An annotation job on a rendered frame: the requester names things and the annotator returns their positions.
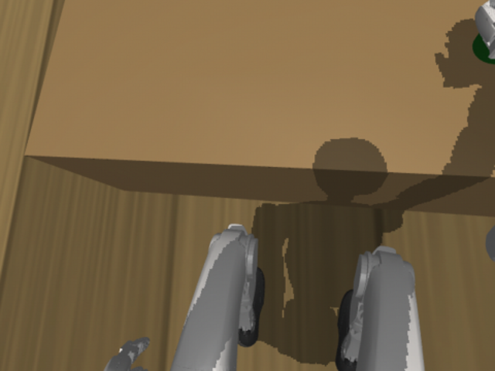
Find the left robot hand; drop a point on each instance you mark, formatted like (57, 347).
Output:
(127, 355)

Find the can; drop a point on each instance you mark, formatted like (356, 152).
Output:
(481, 51)

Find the right robot foot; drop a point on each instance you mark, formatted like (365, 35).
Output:
(343, 364)

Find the right robot hand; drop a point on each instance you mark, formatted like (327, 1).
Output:
(485, 23)

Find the left robot foot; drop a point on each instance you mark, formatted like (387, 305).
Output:
(248, 338)

